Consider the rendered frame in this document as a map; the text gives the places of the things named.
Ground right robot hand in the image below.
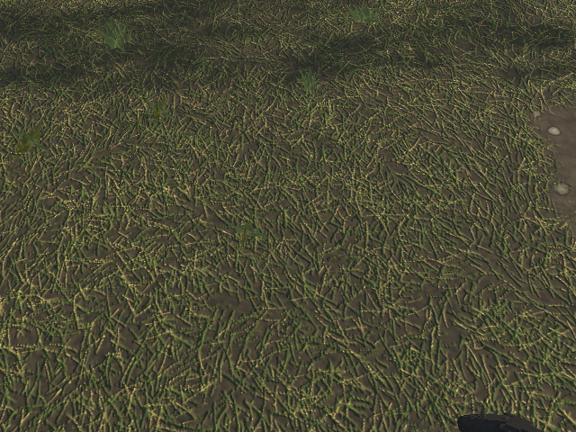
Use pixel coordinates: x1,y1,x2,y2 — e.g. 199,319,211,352
457,412,544,432

